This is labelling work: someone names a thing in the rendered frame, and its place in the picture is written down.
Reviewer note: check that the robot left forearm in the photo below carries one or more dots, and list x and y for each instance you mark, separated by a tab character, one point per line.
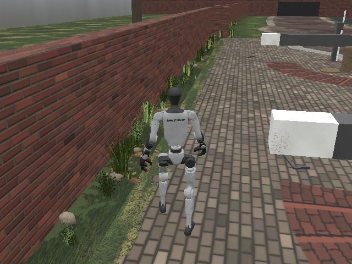
147	149

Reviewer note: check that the robot head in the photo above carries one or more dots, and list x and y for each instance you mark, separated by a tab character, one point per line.
174	94

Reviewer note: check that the right robot hand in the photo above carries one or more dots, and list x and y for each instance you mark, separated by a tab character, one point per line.
199	148

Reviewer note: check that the right robot shin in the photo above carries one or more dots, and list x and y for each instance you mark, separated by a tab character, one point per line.
189	207

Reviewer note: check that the robot right forearm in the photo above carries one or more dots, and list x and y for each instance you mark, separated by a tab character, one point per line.
201	142

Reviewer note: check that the left robot hand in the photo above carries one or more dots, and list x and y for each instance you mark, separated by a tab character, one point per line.
142	163

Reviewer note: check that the robot right upper arm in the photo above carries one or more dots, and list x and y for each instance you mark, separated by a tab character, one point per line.
195	124

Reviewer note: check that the robot left upper arm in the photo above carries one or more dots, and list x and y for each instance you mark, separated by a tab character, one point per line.
155	125

